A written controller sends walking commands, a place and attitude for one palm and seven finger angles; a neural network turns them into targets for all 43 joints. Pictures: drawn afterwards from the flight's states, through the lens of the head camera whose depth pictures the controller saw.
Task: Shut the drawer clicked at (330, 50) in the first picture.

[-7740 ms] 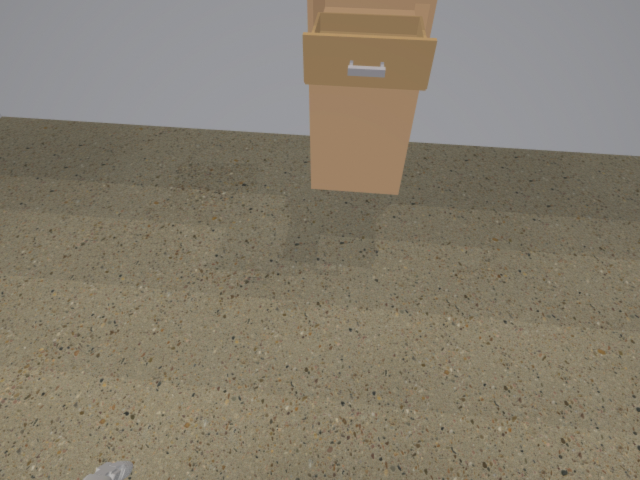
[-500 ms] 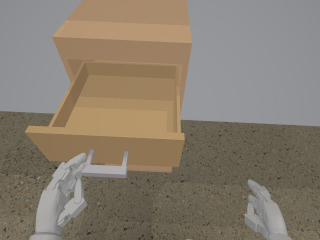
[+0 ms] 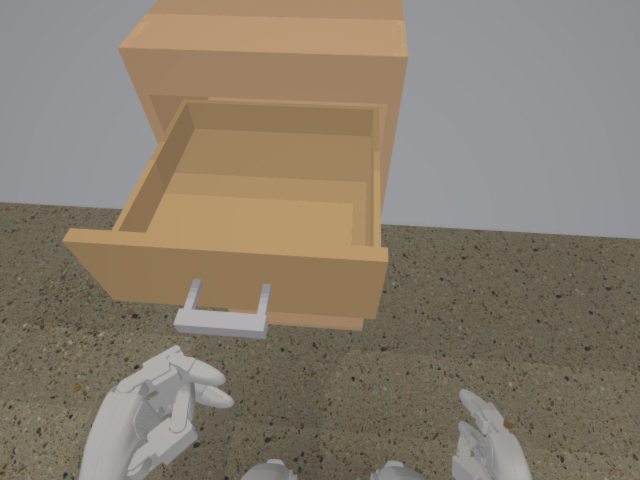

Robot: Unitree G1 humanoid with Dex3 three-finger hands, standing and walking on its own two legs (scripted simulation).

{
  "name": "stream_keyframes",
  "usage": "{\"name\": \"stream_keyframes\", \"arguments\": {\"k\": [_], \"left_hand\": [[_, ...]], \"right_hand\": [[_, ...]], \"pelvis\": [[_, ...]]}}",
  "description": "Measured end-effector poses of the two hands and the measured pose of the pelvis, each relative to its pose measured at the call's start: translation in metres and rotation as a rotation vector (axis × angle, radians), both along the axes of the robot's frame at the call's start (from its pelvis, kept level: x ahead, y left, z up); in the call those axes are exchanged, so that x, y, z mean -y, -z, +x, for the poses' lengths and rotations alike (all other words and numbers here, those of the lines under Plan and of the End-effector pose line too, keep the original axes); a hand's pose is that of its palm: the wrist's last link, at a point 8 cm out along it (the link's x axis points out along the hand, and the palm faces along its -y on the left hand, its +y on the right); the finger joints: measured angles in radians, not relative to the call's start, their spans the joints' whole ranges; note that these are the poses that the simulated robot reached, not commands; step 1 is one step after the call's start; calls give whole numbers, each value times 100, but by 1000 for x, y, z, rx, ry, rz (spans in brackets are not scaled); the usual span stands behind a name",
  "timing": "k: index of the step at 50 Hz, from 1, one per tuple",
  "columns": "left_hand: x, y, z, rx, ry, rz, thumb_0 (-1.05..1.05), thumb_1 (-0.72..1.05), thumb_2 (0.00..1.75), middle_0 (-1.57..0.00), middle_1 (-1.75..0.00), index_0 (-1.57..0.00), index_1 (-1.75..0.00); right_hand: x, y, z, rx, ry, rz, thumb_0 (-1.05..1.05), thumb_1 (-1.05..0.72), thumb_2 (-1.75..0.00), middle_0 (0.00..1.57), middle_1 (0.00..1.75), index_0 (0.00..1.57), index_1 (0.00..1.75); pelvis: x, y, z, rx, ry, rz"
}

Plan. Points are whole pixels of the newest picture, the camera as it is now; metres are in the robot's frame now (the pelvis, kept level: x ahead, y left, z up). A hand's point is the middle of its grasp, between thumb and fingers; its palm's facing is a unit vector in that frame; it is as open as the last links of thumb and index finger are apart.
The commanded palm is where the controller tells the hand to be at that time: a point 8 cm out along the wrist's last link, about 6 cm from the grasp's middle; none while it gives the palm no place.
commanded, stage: raise the hand and make a fist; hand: left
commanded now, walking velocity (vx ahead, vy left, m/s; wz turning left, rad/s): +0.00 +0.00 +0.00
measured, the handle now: (226, 307) +0.31 +0.14 +0.05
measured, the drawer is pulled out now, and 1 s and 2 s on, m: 0.30 0.30 0.30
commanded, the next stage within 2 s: bring the fist close to the handle in 1.10 s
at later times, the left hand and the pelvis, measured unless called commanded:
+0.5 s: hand (175, 442) +0.15 +0.13 +0.12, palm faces -0.02 -1.00 -0.02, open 3.1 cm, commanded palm +0.09 +0.18 +0.13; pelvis +0.02 +0.01 +0.01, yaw +0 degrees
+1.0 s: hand (172, 450) +0.14 +0.13 +0.14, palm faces -0.02 -1.00 -0.02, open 3.3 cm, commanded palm +0.09 +0.17 +0.15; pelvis +0.01 +0.01 +0.01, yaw +0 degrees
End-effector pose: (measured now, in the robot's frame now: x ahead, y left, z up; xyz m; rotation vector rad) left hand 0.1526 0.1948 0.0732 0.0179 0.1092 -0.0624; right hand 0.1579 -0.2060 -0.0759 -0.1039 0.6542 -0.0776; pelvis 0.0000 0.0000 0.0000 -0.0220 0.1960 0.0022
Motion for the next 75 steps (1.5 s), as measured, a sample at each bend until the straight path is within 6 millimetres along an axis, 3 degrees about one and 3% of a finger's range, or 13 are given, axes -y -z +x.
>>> {"name": "stream_keyframes", "arguments": {"k": [5,11,24,31,39,51,63,75], "left_hand": [[2,-11,-10,16,-25,7,1,90,90,-93,-109,-93,-108],[2,-21,-17,48,-37,6,1,90,90,-105,-122,-105,-121],[9,-51,-22,82,-41,0,1,90,90,-130,-149,-131,-149],[10,-65,-32,80,-54,6,1,90,90,-138,-157,-138,-157],[13,-77,-33,103,-44,8,1,90,90,-140,-159,-140,-159],[15,-72,-31,83,-41,4,1,90,90,-140,-160,-140,-159],[19,-72,-29,84,-41,2,1,90,90,-140,-160,-140,-160],[33,-46,-17,63,-20,-22,1,90,90,-140,-160,-140,-160]], "right_hand": [[17,-8,-5,7,31,-51,2,-90,-90,20,30,20,30],[25,-23,13,74,25,-92,2,-90,-90,20,30,20,30],[-14,-51,55,206,-51,-13,2,-90,-90,20,30,20,30],[-25,-53,57,211,-84,11,2,-90,-90,20,30,20,30],[-19,-52,48,198,-67,3,2,-90,-90,20,30,20,30],[-3,-53,36,189,-27,-24,2,-90,-90,20,30,20,30],[-5,-50,39,187,-30,-9,2,-90,-90,20,30,20,30],[-3,-40,40,160,-57,-24,2,-90,-90,20,30,20,30]], "pelvis": [[-5,-2,2,7,6,3],[-9,-1,4,15,5,-1],[-14,-8,14,48,2,-8],[-16,-11,16,68,-5,-10],[-16,-13,15,79,-5,-10],[-13,-15,14,87,1,-7],[-11,-15,16,84,1,-4],[-9,-7,12,50,-2,0]]}}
